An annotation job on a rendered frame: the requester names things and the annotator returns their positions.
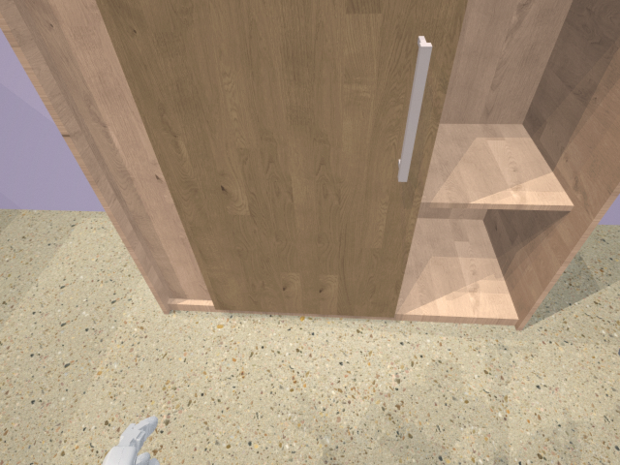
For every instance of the wardrobe door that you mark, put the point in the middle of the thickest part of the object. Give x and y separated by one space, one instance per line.
74 41
278 126

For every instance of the handle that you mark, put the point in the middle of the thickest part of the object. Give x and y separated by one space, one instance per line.
424 53

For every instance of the robot left hand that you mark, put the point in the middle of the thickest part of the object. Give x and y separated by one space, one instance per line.
131 441

